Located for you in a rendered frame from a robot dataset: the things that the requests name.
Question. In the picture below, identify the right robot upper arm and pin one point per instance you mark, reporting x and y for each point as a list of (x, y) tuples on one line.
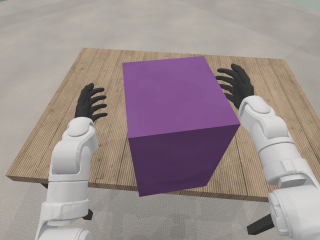
[(295, 212)]

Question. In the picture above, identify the table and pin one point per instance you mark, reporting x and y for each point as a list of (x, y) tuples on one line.
[(239, 174)]

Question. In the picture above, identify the robot right forearm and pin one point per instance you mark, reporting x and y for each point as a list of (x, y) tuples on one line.
[(283, 165)]

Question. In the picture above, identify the robot left hand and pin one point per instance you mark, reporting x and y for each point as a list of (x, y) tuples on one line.
[(84, 106)]

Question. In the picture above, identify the robot right hand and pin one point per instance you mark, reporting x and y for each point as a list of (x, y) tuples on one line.
[(241, 85)]

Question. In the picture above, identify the robot left forearm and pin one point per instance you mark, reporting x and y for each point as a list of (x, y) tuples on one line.
[(66, 199)]

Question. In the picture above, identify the left robot upper arm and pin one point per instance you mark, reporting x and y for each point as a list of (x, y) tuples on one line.
[(66, 234)]

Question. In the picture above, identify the carton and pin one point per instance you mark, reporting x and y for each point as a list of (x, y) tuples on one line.
[(179, 123)]

